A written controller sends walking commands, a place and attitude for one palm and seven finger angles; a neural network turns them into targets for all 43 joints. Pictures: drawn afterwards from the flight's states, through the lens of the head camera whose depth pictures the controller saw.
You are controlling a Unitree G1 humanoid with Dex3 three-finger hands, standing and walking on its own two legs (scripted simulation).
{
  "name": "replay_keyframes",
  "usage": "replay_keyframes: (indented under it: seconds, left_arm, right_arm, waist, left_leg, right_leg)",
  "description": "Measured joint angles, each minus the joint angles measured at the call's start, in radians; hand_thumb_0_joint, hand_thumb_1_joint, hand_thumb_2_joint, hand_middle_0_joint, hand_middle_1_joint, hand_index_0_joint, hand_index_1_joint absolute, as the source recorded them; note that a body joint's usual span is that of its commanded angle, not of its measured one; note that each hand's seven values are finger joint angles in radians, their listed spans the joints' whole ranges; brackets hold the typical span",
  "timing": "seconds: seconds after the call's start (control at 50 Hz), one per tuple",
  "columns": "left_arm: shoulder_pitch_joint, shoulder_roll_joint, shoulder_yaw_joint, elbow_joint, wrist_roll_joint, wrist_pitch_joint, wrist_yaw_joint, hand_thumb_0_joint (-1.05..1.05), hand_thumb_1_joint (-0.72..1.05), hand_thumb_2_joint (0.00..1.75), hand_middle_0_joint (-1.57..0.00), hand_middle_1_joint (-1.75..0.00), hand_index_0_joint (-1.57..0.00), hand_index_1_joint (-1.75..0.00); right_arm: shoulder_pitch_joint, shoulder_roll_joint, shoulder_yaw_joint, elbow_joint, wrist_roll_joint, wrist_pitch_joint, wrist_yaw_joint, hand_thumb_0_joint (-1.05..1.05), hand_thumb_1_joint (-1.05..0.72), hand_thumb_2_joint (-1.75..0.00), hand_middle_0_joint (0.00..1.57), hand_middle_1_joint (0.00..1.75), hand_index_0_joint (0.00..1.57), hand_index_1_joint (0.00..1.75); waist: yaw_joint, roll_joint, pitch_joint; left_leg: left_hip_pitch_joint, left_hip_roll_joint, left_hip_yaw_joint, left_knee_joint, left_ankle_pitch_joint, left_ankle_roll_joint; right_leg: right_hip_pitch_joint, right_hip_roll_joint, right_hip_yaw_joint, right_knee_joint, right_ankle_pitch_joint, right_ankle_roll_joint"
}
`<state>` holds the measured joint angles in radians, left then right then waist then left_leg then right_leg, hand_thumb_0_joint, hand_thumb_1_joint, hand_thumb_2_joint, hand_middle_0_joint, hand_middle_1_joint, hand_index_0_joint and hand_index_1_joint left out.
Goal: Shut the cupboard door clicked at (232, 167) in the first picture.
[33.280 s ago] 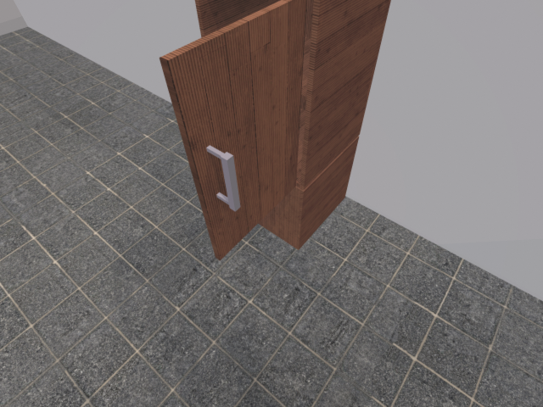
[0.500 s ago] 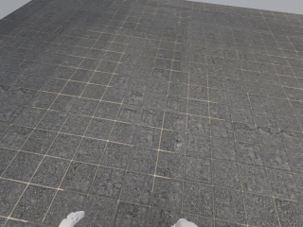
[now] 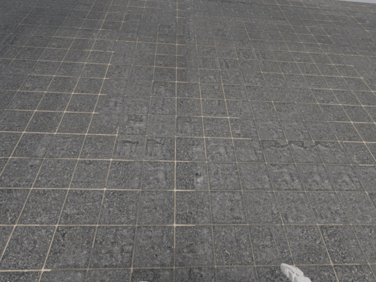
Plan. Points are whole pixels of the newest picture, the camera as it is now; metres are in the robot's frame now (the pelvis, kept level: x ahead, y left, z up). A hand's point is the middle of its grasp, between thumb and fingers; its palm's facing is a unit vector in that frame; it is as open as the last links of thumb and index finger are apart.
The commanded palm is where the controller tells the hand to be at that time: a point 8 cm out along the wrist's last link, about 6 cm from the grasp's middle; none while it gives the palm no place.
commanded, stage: turn to face it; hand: left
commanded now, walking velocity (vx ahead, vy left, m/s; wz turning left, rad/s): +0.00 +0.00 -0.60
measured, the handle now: out of the picture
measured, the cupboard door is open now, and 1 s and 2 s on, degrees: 59 59 59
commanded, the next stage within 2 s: none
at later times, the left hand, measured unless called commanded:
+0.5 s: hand (127, 257) +0.19 +0.16 -0.15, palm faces -0.34 -0.90 -0.26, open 7.4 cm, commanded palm none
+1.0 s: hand (133, 236) +0.24 +0.16 -0.16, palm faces -0.57 -0.80 -0.18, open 7.4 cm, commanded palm none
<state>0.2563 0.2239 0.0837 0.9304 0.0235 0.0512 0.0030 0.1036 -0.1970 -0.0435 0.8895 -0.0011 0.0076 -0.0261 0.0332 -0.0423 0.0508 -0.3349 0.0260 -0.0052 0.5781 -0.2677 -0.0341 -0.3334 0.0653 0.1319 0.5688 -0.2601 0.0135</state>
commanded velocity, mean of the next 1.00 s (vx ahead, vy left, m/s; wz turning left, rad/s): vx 0.00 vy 0.00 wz -0.60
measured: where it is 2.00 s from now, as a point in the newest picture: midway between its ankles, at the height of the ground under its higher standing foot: outside the picture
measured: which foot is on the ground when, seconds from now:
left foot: down 0.00-0.46, up 0.48-0.78, down 0.80-1.00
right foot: down 0.00-0.00, up 0.02-0.44, down 0.46-0.80, up 0.82-1.00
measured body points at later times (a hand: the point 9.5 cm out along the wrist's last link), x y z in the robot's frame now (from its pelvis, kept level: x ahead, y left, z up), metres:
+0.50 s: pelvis +0.01 +0.00 -0.01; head +0.05 -0.02 +0.44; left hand +0.20 +0.21 -0.13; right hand -0.05 -0.28 -0.15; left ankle +0.02 +0.12 -0.71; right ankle -0.05 -0.12 -0.73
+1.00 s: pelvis +0.04 +0.04 +0.01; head +0.11 +0.05 +0.46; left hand +0.27 +0.20 -0.15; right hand -0.04 -0.21 -0.10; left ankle +0.11 +0.10 -0.73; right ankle -0.08 -0.06 -0.63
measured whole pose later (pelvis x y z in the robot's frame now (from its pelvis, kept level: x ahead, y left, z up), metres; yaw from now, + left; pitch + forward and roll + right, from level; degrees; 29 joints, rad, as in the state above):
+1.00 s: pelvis +0.04 +0.04 +0.01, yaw -38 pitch +1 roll -3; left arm 0.17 0.28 0.10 0.89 0.02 0.09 -0.04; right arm 0.20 -0.18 -0.01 0.87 -0.02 0.01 -0.03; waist 0.01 -0.04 0.08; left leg -0.27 0.11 0.16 0.51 -0.25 0.03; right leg -0.49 0.00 -0.01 1.14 -0.44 0.06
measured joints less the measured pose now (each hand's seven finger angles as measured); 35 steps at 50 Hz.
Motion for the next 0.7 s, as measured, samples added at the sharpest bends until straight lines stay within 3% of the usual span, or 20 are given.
replay_keyframes:
  seconds: [0.06,0.12,0.18,0.26,0.34,0.42,0.46,0.52,0.58,0.64,0.7]
  left_arm:
    - [-0.018,0.028,0.008,0.000,-0.002,0.020,-0.006,0.01,0.91,0.90,-0.20,-0.30,-0.20,-0.30]
    - [-0.032,0.051,0.019,-0.012,0.003,0.027,-0.022,0.01,0.91,0.90,-0.20,-0.30,-0.20,-0.30]
    - [-0.040,0.065,0.024,-0.031,0.003,0.031,-0.033,0.01,0.91,0.90,-0.20,-0.30,-0.20,-0.30]
    - [-0.050,0.069,0.024,-0.043,0.003,0.038,-0.037,0.01,0.91,0.90,-0.20,-0.30,-0.20,-0.30]
    - [-0.071,0.061,0.016,-0.048,0.003,0.039,-0.039,0.01,0.91,0.90,-0.19,-0.30,-0.20,-0.30]
    - [-0.094,0.046,0.002,-0.058,0.002,0.026,-0.041,0.01,0.91,0.90,-0.19,-0.30,-0.20,-0.30]
    - [-0.093,0.049,-0.008,-0.073,0.004,0.005,-0.042,0.01,0.91,0.90,-0.20,-0.30,-0.20,-0.30]
    - [-0.106,0.013,-0.025,-0.068,0.000,-0.015,-0.024,0.01,0.91,0.90,-0.20,-0.30,-0.20,-0.30]
    - [-0.097,-0.006,-0.034,-0.070,-0.002,-0.015,-0.010,0.01,0.91,0.90,-0.20,-0.30,-0.20,-0.30]
    - [-0.087,-0.007,-0.037,-0.066,-0.001,-0.013,-0.006,0.01,0.90,0.90,-0.20,-0.30,-0.20,-0.30]
    - [-0.080,-0.003,-0.036,-0.060,0.004,-0.009,-0.009,0.01,0.90,0.90,-0.20,-0.30,-0.20,-0.30]
  right_arm:
    - [0.003,0.013,0.017,-0.018,-0.014,-0.008,0.000,0.00,-0.91,-0.90,0.20,0.30,0.20,0.30]
    - [0.024,0.022,0.031,-0.029,-0.022,-0.002,-0.002,0.00,-0.90,-0.90,0.20,0.30,0.21,0.30]
    - [0.041,0.021,0.034,-0.027,-0.022,0.003,-0.003,0.00,-0.90,-0.90,0.20,0.30,0.21,0.30]
    - [0.065,0.014,0.026,-0.016,-0.021,0.001,-0.001,0.00,-0.90,-0.90,0.20,0.30,0.21,0.30]
    - [0.092,-0.002,0.013,0.003,-0.023,0.003,0.006,0.00,-0.90,-0.90,0.20,0.30,0.21,0.30]
    - [0.123,-0.029,-0.002,0.025,-0.022,0.010,0.012,0.00,-0.90,-0.90,0.20,0.30,0.21,0.30]
    - [0.150,-0.042,-0.010,0.030,-0.014,0.018,0.017,0.00,-0.90,-0.90,0.20,0.30,0.21,0.30]
    - [0.136,-0.083,-0.024,0.049,-0.009,0.054,0.009,0.00,-0.90,-0.90,0.20,0.30,0.21,0.30]
    - [0.118,-0.087,-0.025,0.049,-0.010,0.060,0.007,0.01,-0.91,-0.90,0.19,0.30,0.20,0.30]
    - [0.103,-0.070,-0.018,0.033,-0.008,0.052,0.012,0.01,-0.91,-0.90,0.19,0.30,0.20,0.30]
    - [0.089,-0.051,-0.011,0.015,-0.006,0.042,0.015,0.01,-0.91,-0.90,0.19,0.30,0.20,0.30]
  waist:
    - [0.007,-0.025,0.009]
    - [0.005,-0.021,0.009]
    - [0.005,-0.008,0.010]
    - [-0.006,0.011,0.013]
    - [-0.027,0.032,0.021]
    - [-0.049,0.054,0.028]
    - [-0.052,0.045,0.014]
    - [-0.055,0.093,0.029]
    - [-0.060,0.092,0.036]
    - [-0.059,0.062,0.038]
    - [-0.051,0.035,0.034]
  left_leg:
    - [0.021,0.006,0.047,0.015,-0.012,0.049]
    - [0.064,0.033,0.078,-0.039,-0.008,0.057]
    - [0.093,0.057,0.113,-0.087,0.011,0.058]
    - [0.112,0.083,0.167,-0.109,0.011,0.057]
    - [0.114,0.112,0.218,-0.087,-0.010,0.047]
    - [0.101,0.146,0.267,-0.012,-0.058,0.024]
    - [0.065,0.153,0.279,0.081,-0.103,0.006]
    - [-0.057,0.124,0.127,0.370,-0.250,-0.016]
    - [-0.144,0.086,0.063,0.529,-0.206,-0.036]
    - [-0.174,0.070,0.043,0.506,-0.159,-0.050]
    - [-0.153,0.055,0.035,0.382,-0.150,-0.054]
  right_leg:
    - [-0.083,-0.008,-0.035,0.259,-0.203,0.011]
    - [-0.155,-0.025,-0.097,0.497,-0.206,0.032]
    - [-0.177,-0.056,-0.130,0.576,-0.161,0.049]
    - [-0.155,-0.094,-0.149,0.520,-0.140,0.061]
    - [-0.091,-0.110,-0.176,0.350,-0.153,0.053]
    - [0.003,-0.096,-0.207,0.144,-0.103,0.025]
    - [0.071,-0.098,-0.204,0.002,-0.037,-0.009]
    - [0.048,-0.068,-0.184,0.041,-0.098,-0.021]
    - [0.062,-0.060,-0.154,-0.002,-0.052,-0.013]
    - [0.076,-0.057,-0.119,-0.043,-0.028,-0.012]
    - [0.076,-0.054,-0.085,-0.051,-0.022,-0.005]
